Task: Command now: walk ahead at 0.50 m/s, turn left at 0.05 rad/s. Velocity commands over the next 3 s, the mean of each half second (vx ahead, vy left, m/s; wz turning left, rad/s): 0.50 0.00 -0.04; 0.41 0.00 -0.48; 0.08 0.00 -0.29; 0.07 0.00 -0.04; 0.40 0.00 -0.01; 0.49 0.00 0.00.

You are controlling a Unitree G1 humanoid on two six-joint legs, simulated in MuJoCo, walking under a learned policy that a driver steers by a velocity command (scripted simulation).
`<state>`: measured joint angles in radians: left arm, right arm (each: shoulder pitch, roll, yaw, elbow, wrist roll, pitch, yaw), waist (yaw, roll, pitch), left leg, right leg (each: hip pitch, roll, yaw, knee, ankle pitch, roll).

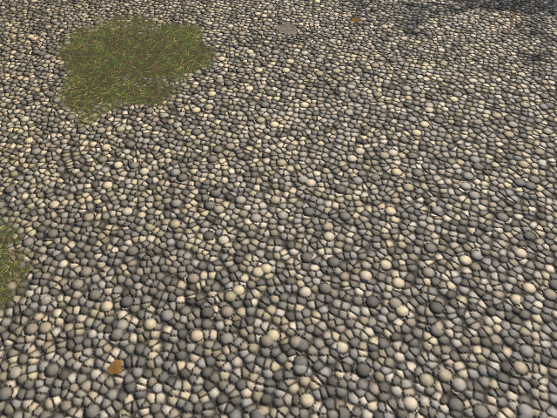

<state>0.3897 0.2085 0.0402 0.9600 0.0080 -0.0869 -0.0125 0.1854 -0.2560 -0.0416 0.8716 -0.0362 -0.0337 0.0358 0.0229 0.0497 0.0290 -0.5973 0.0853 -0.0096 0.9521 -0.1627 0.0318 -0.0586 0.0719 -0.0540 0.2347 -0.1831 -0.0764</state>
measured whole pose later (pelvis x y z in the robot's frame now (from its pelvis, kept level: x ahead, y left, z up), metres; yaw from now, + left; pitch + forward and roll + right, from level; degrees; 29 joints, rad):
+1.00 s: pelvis +0.50 -0.01 -0.01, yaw -20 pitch +0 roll +0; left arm 0.21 0.27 0.07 0.89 0.00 -0.02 0.00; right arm 0.18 -0.24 -0.04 0.83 -0.03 -0.04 -0.02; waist 0.00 0.01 0.10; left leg -0.53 0.07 -0.02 1.19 -0.37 -0.03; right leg -0.27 0.13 -0.03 0.42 -0.15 -0.15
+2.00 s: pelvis +0.61 -0.01 -0.01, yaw -28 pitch -1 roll +0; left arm 0.32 0.23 0.03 1.09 0.02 0.01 0.03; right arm 0.27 -0.25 -0.02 1.01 -0.03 0.01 0.00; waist 0.01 0.00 -0.01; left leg -0.29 -0.02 0.03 0.65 -0.38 0.05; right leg -0.08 0.03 0.07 0.38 -0.30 -0.05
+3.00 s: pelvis +1.02 -0.23 -0.01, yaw -27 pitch +0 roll -1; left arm 0.46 0.17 0.02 1.07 0.01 -0.10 0.00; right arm 0.06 -0.21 -0.03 0.91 -0.02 -0.03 0.03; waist 0.05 0.04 0.04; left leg -0.64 0.10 0.04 0.72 -0.01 0.03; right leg 0.06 0.11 -0.08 0.16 -0.23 -0.10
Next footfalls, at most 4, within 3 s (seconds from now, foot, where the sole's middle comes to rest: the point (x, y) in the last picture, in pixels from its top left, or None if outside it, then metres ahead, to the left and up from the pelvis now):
0.24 left None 0.29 0.12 -0.79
0.82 right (340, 393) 0.56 -0.07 -0.79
1.36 left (289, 335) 0.71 0.05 -0.79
1.66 right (357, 397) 0.55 -0.11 -0.79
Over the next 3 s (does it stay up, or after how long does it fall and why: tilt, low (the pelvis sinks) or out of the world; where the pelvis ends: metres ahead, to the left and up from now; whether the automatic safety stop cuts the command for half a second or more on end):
stays up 1.02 -0.23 -0.01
